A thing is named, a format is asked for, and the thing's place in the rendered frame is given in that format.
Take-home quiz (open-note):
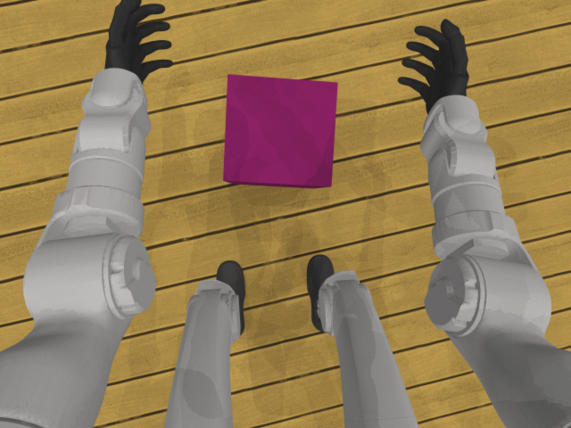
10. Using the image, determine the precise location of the robot right forearm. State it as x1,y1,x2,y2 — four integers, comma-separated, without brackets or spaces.
420,95,551,327

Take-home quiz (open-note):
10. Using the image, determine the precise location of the robot right foot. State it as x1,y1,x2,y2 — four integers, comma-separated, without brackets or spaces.
307,255,334,332

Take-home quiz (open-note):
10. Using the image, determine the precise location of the robot right hand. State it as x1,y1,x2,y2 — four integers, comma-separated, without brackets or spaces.
398,19,469,115

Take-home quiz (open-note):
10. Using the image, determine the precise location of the robot left forearm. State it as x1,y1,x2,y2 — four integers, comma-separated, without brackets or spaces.
23,68,151,316

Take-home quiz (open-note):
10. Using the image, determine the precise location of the carton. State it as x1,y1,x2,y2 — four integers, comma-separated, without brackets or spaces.
223,74,338,188

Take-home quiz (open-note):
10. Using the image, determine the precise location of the robot left hand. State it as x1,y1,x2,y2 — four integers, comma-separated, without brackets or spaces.
104,0,173,85

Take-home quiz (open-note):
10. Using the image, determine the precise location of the right robot upper arm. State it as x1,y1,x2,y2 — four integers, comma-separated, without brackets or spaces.
424,253,571,428

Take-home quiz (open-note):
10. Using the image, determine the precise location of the right robot shin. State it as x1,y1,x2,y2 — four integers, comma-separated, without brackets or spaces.
317,270,372,321

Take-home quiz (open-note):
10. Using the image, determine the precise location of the left robot upper arm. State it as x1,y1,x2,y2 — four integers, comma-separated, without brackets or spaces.
0,232,156,428

